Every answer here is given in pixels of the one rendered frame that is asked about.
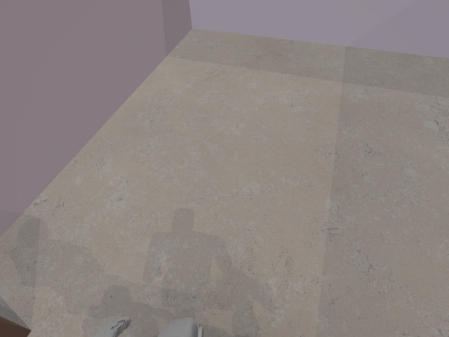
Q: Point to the robot left hand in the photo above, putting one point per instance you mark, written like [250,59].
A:
[114,327]

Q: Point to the cabinet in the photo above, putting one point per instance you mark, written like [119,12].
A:
[11,329]

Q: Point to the robot left thigh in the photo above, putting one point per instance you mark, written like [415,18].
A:
[182,328]

